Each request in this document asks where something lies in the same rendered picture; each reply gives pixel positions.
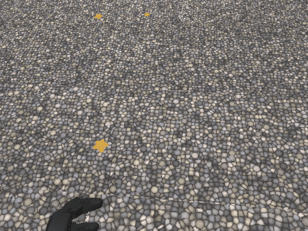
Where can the left robot hand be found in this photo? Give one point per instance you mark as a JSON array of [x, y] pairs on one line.
[[62, 220]]

